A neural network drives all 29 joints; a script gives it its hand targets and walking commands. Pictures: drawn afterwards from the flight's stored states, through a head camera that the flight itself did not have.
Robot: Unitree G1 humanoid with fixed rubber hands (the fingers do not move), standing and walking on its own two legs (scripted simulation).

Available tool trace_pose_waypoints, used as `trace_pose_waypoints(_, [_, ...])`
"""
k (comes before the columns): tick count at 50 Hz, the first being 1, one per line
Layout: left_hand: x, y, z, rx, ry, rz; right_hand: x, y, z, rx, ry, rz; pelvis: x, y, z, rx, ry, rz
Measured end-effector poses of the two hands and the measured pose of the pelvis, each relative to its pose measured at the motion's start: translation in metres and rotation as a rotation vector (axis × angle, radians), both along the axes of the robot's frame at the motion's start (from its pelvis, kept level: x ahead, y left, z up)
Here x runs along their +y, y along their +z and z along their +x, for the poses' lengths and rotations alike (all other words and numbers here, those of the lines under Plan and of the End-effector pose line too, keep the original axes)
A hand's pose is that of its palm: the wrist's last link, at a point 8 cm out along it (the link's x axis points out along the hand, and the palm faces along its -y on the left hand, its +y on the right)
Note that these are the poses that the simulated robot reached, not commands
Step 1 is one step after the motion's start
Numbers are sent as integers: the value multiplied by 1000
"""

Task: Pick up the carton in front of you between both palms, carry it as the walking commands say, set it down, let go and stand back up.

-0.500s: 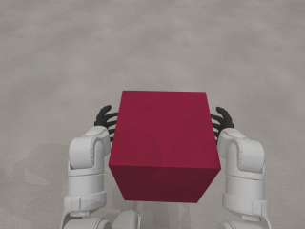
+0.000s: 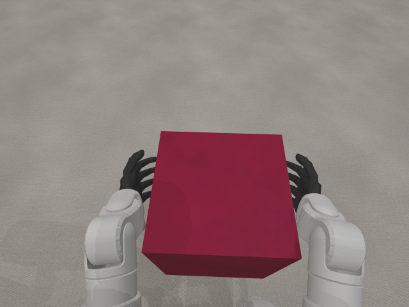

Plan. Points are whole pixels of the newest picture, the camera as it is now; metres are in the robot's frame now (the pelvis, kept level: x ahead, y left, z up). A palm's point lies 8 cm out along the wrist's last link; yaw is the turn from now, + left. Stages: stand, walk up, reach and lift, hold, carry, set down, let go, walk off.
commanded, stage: carry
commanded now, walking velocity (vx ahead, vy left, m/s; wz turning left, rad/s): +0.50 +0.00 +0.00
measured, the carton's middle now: (217, 212) +0.29 -0.01 +0.02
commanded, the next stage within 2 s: none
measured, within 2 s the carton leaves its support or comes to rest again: neither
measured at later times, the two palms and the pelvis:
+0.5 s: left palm (161, 96) +0.57 +0.11 +0.09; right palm (282, 93) +0.58 -0.19 +0.08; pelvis +0.34 -0.05 +0.00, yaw +3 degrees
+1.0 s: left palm (160, 26) +0.91 +0.14 +0.09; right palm (252, 26) +0.91 -0.16 +0.10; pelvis +0.67 -0.01 +0.00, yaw +1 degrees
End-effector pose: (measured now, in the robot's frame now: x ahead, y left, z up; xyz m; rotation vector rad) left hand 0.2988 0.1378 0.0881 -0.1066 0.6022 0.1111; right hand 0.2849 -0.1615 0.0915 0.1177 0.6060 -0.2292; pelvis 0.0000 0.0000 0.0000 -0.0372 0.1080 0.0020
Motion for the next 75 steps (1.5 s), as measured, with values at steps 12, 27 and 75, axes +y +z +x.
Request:
trace_pose_waypoints(12, [-26, -22, 131, 51, 68, 67, -26, -30, 160, 51, 118, -8, -48, -30, 188, -45, 38, 8])
trace_pose_waypoints(27, [-22, -1, 295, 59, 79, 56, -22, -8, 325, 58, 130, -22, -44, -4, 369, -43, 43, 52])
trace_pose_waypoints(75, [-7, -9, 886, 26, 62, 49, -7, -14, 910, 27, 115, -34, -27, -15, 955, -74, 34, 31])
